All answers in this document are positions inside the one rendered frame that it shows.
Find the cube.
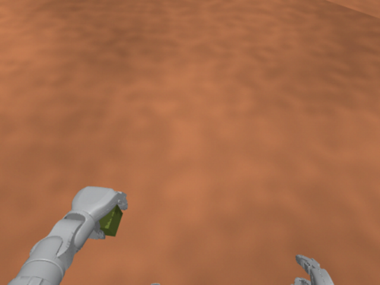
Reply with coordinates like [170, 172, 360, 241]
[99, 205, 123, 237]

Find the right robot hand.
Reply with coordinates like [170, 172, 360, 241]
[291, 255, 334, 285]

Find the left robot arm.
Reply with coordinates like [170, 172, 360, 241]
[7, 210, 95, 285]

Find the left robot hand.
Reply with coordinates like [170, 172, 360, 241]
[71, 186, 128, 239]

